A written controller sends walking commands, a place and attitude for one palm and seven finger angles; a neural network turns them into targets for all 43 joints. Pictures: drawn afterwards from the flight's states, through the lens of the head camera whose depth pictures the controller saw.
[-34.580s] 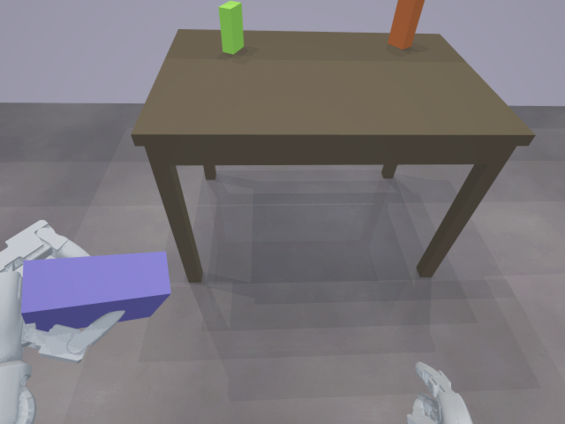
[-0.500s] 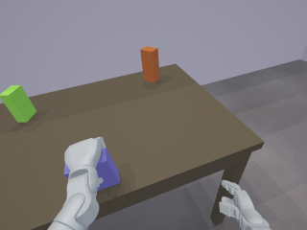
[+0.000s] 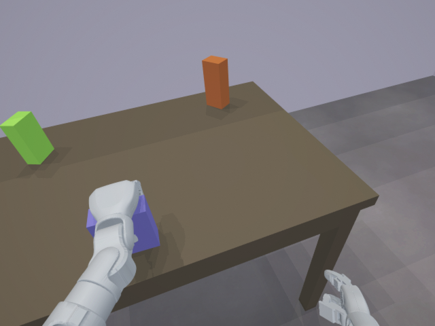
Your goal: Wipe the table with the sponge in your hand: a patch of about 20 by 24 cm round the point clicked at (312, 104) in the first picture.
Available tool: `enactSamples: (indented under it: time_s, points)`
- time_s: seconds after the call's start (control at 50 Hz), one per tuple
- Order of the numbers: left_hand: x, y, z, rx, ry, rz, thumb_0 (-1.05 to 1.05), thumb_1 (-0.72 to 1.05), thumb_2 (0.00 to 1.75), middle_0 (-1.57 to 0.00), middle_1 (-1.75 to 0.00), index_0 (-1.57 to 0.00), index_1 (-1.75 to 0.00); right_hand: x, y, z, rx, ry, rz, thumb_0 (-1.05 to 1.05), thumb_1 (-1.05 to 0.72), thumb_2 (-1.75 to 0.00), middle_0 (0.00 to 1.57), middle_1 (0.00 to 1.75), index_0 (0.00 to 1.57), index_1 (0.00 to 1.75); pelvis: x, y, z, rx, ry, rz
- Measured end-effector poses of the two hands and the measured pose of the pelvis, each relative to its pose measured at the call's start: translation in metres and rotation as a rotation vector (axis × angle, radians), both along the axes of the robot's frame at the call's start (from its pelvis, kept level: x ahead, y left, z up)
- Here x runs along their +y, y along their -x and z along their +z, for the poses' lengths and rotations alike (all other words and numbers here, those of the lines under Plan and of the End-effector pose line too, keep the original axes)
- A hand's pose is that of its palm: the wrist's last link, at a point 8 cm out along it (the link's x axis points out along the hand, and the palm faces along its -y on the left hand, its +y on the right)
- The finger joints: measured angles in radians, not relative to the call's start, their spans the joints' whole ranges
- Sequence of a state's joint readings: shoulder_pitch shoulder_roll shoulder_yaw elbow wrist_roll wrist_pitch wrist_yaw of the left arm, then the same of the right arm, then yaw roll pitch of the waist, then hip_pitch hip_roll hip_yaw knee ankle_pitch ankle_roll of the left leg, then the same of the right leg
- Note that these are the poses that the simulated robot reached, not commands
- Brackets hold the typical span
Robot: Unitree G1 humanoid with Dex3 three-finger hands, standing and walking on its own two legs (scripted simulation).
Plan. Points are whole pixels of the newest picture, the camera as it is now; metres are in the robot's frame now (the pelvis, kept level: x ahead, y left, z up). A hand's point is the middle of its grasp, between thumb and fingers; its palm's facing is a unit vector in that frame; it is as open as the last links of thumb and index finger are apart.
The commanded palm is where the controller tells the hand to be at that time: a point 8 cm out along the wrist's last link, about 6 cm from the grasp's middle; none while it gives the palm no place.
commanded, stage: wipe forward along the middle lane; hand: left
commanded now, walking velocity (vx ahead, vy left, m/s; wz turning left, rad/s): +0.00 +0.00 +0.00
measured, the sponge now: (129, 234) +0.29 +0.24 +0.01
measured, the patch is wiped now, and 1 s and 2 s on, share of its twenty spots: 1.00 1.00 1.00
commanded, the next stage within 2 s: slide back across to the first lane in 1.14 s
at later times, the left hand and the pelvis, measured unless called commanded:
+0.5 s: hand (122, 196) +0.35 +0.27 +0.06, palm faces -0.05 -0.04 -1.00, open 8.9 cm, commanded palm +0.33 +0.26 +0.09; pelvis +0.00 +0.00 +0.00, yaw +0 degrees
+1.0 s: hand (120, 178) +0.41 +0.29 +0.06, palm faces -0.06 -0.02 -1.00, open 8.9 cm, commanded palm +0.39 +0.29 +0.09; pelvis +0.01 +0.03 +0.00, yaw +0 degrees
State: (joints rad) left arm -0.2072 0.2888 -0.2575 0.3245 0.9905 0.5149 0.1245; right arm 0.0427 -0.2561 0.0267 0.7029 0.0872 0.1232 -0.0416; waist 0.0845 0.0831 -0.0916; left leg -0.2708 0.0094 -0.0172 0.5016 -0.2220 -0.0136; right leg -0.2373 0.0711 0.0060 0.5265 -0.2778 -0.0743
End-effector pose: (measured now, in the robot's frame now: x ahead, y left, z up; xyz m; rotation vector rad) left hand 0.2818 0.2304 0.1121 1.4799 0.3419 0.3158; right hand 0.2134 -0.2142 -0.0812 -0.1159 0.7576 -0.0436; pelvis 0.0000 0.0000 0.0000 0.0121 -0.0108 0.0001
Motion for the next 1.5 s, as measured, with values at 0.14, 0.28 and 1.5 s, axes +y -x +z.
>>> enactSamples:
  time_s: [0.14, 0.28, 1.5]
  points:
    - [0.005, -0.018, 0.0, 0.019, -0.018, 0.004, -0.01, -0.46, 1.13, -0.85, -1.47, -0.87, -1.42, -0.008, 0.016, -0.009, 0.047, 0.022, -0.026, 0.01, -0.91, -0.9, 0.2, 0.3, 0.2, 0.3, 0.0, 0.003, -0.001, 0.02, 0.001, 0.005]
    - [0.01, -0.031, 0.0, 0.025, -0.019, 0.0, 0.0, -0.46, 1.13, -0.85, -1.47, -0.87, -1.42, -0.016, 0.032, -0.016, 0.087, 0.035, -0.058, 0.01, -0.91, -0.9, 0.2, 0.3, 0.2, 0.3, 0.0, 0.004, -0.002, 0.038, 0.003, 0.004]
    - [0.09, -0.125, 0.002, 0.052, -0.048, 0.022, 0.0, -0.46, 1.14, -0.84, -1.46, -0.86, -1.46, 0.005, 0.102, -0.038, 0.343, 0.074, -0.175, 0.01, -0.91, -0.9, 0.2, 0.3, 0.2, 0.3, 0.044, -0.016, -0.003, 0.159, 0.038, -0.005]
